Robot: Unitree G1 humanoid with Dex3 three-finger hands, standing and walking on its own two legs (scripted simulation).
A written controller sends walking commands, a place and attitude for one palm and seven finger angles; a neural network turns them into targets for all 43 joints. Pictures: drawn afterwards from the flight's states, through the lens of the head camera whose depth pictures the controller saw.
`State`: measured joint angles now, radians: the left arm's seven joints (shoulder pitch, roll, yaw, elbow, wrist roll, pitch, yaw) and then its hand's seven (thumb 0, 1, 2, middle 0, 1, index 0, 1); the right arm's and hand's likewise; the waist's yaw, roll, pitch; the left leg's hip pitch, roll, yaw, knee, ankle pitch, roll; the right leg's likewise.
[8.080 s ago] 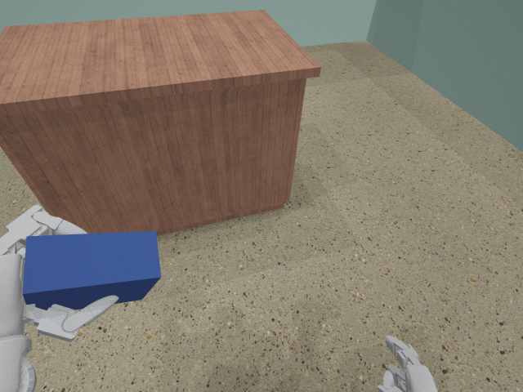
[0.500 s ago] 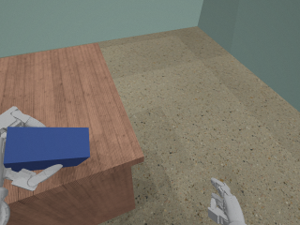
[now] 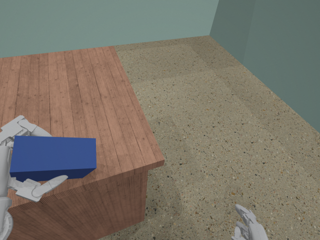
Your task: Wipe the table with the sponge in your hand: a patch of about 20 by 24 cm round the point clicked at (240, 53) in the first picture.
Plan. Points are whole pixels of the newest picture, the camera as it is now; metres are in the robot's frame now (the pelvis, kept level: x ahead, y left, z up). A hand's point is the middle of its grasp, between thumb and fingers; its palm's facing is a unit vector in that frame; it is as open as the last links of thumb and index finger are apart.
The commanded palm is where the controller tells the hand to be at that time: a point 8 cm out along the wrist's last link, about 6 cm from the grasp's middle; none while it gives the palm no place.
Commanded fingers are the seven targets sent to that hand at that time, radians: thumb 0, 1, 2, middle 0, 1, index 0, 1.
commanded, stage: come to a stop and stand still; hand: left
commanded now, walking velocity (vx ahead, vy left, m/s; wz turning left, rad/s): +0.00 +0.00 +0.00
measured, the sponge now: (66, 160) +0.23 +0.21 +0.13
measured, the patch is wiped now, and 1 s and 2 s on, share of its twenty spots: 0.00 0.00 0.00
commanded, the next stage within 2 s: look again from close up in 0.52 s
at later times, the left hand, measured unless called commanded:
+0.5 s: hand (28, 144) +0.24 +0.28 +0.16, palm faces +0.40 -0.84 -0.36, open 10.1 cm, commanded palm +0.18 +0.31 +0.18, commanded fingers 0.00 0.10 1.30 -1.20 -1.60 -1.20 -1.60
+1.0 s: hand (36, 147) +0.23 +0.26 +0.15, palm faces +0.41 -0.83 -0.37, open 10.1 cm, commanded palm +0.18 +0.30 +0.18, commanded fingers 0.00 0.10 1.30 -1.20 -1.60 -1.20 -1.60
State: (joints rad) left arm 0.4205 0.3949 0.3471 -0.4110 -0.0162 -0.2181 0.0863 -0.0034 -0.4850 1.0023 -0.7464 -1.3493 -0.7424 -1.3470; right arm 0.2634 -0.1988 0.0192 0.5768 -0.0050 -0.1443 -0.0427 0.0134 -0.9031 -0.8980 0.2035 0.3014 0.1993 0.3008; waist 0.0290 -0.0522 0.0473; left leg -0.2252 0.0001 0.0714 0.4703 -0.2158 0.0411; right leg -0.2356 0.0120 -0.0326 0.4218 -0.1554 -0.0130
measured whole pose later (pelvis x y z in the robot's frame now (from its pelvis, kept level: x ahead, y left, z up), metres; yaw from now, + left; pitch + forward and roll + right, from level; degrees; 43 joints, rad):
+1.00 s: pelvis +0.02 +0.01 +0.00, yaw +1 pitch -2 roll -1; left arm 0.42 0.34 0.33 -0.44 -0.02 -0.19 0.12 0.00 -0.48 1.00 -0.74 -1.35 -0.74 -1.35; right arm 0.21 -0.19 0.01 0.58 0.00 -0.10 -0.04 0.01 -0.90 -0.90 0.21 0.30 0.20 0.30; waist 0.04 -0.01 0.06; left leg -0.18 -0.02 0.05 0.44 -0.24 0.05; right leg -0.17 0.00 -0.05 0.38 -0.17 0.01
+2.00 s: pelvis +0.04 -0.02 +0.00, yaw +3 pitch -3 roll +0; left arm 0.31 0.60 0.25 -0.50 0.34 0.27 0.01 0.00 -0.48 1.01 -0.74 -1.35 -0.74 -1.35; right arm 0.12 -0.28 0.01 0.64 0.03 0.02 -0.09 0.01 -0.90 -0.90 0.20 0.30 0.20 0.30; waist 0.10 0.09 0.02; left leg -0.14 -0.01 0.02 0.44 -0.25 0.01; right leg -0.17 0.02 -0.05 0.45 -0.24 -0.04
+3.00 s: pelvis +0.02 -0.02 +0.01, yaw +3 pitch -4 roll +1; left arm 0.10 0.67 0.06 -0.40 0.73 0.41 -0.12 0.00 -0.48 1.01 -0.74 -1.35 -0.74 -1.35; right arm -0.01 -0.29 0.05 0.66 0.05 0.08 -0.04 0.01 -0.90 -0.90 0.20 0.30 0.20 0.30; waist 0.14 0.14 0.02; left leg -0.10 -0.02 0.02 0.35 -0.18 0.01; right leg -0.14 0.01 -0.05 0.40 -0.19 -0.04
